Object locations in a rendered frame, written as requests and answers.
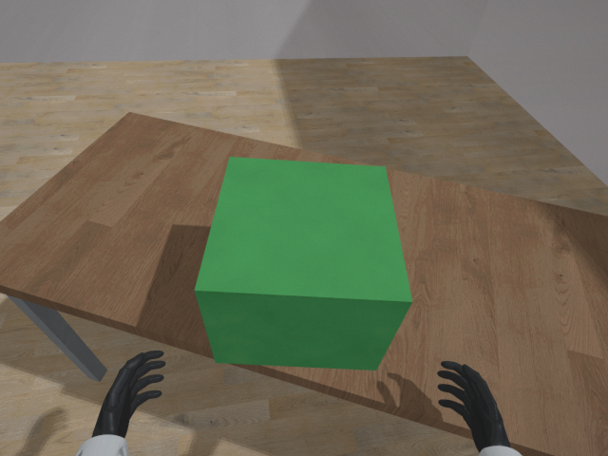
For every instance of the left robot hand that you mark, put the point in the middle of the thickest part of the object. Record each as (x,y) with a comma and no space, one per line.
(122,400)

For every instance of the robot left forearm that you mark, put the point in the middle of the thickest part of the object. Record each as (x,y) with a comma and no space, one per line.
(104,445)

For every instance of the table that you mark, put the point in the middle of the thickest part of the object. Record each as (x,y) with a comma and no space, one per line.
(515,288)

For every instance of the right robot hand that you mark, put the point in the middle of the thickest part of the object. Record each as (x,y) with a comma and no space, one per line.
(479,410)

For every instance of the carton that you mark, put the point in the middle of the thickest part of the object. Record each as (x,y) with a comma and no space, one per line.
(303,266)

